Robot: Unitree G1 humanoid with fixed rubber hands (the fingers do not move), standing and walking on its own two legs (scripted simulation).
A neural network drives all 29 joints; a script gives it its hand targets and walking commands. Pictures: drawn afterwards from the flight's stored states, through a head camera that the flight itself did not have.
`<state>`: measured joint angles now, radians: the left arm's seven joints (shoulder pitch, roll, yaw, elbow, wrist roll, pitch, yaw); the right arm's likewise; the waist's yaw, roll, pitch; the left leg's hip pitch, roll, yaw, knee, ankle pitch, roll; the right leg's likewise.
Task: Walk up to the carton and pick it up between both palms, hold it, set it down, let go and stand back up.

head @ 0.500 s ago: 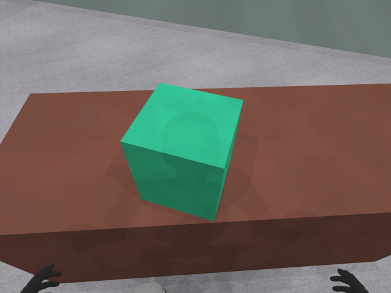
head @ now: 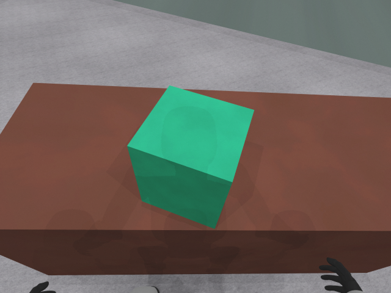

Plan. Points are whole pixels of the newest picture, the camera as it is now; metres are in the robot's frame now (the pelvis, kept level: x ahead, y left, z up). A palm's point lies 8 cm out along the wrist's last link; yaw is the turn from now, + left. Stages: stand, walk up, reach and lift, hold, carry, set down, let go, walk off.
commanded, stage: walk up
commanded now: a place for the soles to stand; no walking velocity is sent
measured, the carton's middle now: (192, 159) +0.41 +0.01 -0.03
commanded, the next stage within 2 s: none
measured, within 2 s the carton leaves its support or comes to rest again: neither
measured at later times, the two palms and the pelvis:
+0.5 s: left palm out of the picture +0.08 +0.34 -0.12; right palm out of the picture +0.08 -0.33 -0.09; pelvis -0.01 +0.01 -0.01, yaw +1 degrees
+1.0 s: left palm out of the picture +0.05 +0.31 -0.12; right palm out of the picture +0.11 -0.34 -0.09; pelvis -0.03 -0.02 -0.01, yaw +2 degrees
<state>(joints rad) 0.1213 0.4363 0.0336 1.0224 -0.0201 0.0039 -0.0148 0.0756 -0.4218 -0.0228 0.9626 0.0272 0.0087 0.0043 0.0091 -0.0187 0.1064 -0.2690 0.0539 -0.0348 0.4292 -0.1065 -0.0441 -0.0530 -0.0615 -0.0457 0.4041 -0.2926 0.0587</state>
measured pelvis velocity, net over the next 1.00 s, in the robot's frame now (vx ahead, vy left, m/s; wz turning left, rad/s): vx -0.03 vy -0.02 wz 0.03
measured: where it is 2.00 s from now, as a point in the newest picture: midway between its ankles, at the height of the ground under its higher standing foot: outside the picture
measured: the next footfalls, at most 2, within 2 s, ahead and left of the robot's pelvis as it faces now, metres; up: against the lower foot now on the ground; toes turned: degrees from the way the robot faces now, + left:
left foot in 1.24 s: +0.00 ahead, +0.08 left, +0.00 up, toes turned +4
